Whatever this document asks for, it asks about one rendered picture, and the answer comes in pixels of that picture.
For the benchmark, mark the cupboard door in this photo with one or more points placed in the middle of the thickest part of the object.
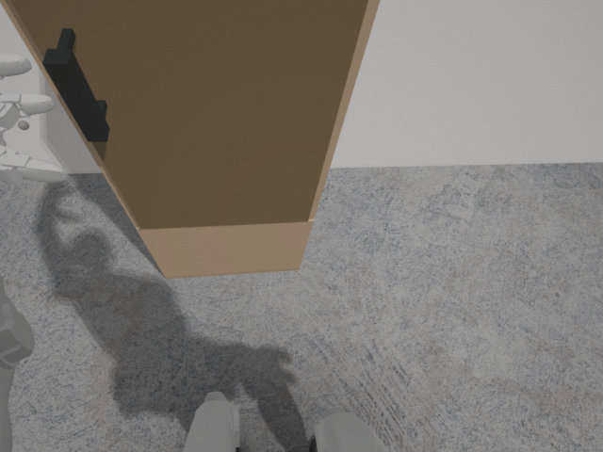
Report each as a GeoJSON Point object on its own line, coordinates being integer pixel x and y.
{"type": "Point", "coordinates": [220, 112]}

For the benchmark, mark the left robot upper arm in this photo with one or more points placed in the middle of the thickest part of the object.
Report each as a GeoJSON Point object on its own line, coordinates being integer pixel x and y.
{"type": "Point", "coordinates": [16, 342]}

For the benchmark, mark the left robot thigh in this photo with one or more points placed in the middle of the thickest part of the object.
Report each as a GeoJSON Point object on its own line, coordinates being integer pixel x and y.
{"type": "Point", "coordinates": [215, 428]}

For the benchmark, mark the handle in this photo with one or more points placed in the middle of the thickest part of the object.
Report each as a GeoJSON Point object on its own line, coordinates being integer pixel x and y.
{"type": "Point", "coordinates": [73, 87]}

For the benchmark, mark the robot left hand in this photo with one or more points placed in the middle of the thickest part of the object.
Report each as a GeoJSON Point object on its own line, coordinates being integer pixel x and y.
{"type": "Point", "coordinates": [15, 167]}

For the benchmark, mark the right robot thigh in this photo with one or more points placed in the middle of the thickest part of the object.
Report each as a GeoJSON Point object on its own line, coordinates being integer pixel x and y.
{"type": "Point", "coordinates": [346, 432]}

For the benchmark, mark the robot thigh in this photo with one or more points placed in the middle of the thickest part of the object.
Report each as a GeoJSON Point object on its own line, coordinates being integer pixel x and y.
{"type": "Point", "coordinates": [215, 428]}
{"type": "Point", "coordinates": [346, 432]}

